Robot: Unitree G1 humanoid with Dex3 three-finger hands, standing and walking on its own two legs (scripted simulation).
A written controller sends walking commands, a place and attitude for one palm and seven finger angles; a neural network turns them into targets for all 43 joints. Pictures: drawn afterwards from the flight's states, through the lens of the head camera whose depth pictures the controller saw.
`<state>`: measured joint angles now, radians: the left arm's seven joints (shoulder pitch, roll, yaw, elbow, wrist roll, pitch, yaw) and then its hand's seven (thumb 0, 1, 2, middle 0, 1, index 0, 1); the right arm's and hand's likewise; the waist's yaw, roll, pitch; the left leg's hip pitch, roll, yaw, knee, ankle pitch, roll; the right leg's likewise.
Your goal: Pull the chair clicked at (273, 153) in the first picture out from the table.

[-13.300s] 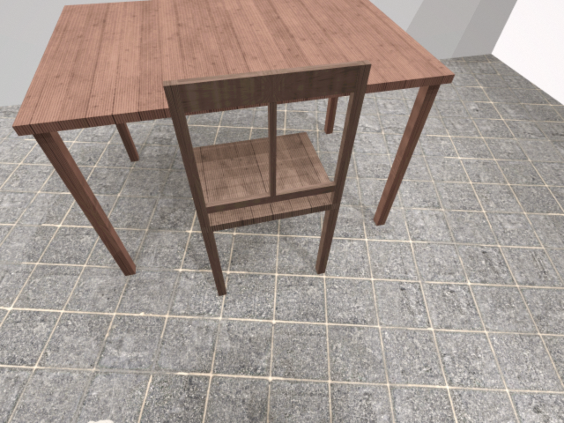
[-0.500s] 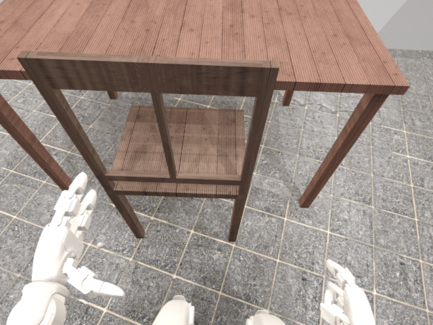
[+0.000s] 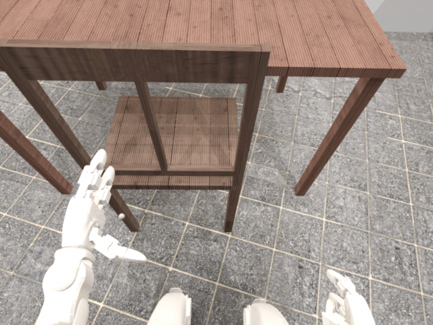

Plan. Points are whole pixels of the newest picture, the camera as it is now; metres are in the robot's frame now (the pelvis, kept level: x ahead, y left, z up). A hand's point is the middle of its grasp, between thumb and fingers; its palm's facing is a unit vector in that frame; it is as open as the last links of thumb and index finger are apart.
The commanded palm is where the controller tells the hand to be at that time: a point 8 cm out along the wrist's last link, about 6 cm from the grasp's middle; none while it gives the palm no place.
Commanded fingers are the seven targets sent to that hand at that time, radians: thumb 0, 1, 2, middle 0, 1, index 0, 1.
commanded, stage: aim the fingers beside a spindle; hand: left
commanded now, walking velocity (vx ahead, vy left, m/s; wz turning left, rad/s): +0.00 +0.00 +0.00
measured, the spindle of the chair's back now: (154, 132) +0.51 +0.15 +0.00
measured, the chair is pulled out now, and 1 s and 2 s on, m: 0.00 0.00 0.00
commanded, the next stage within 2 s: push the fingers through the gap in 1.64 s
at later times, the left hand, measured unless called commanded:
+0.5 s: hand (145, 199) +0.34 +0.14 +0.01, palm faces +0.00 -1.00 -0.02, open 16.9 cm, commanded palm +0.32 +0.20 +0.01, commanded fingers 0.00 -0.50 0.30 -0.06 -0.08 -0.06 -0.08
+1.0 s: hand (162, 186) +0.38 +0.12 -0.01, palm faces +0.00 -1.00 -0.02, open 16.9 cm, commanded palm +0.35 +0.18 +0.00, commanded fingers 0.00 -0.50 0.30 -0.06 -0.08 -0.06 -0.08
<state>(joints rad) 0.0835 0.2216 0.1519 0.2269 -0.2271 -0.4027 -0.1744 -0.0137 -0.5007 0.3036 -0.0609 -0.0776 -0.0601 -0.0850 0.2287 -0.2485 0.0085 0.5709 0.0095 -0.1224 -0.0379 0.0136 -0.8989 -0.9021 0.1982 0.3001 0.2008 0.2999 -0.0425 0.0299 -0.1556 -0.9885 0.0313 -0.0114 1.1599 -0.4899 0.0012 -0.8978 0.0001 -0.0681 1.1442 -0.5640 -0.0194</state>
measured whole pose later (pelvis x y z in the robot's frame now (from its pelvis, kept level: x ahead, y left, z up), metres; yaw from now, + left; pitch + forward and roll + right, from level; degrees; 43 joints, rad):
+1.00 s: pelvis -0.01 +0.00 -0.03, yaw -1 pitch +23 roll -1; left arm -0.29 0.17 0.12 0.55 -0.12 -0.48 -0.01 -0.01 -0.50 0.30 -0.06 -0.08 -0.06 -0.09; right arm 0.23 -0.24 -0.01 0.60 -0.02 0.02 0.01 0.01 -0.90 -0.90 0.20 0.30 0.20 0.30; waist -0.08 0.03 -0.17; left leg -1.17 0.04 0.01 1.28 -0.52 0.01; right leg -1.09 0.00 -0.05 1.28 -0.60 -0.02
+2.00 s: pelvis -0.01 +0.00 -0.03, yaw -1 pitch +24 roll -2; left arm -0.39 0.18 0.12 0.63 -0.10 -0.49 0.01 -0.01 -0.50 0.30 -0.06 -0.08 -0.06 -0.09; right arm 0.21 -0.24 0.00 0.60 -0.02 0.03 0.01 0.01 -0.90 -0.90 0.20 0.30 0.20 0.30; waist -0.08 0.03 -0.17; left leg -1.19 0.04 -0.01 1.30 -0.52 0.00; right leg -1.10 0.00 -0.06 1.29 -0.60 -0.02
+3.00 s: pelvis -0.01 +0.00 -0.04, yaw -2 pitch +27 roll -2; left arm -0.80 0.29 0.30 1.07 -0.04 -0.56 0.01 -0.01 -0.50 0.30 -0.06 -0.08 -0.05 -0.08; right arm 0.30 -0.24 0.00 0.65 -0.05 0.09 0.04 0.01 -0.90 -0.90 0.20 0.30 0.20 0.30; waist -0.15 0.04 -0.17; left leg -1.28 0.05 -0.01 1.32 -0.52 0.01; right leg -1.20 0.01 -0.06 1.30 -0.59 -0.02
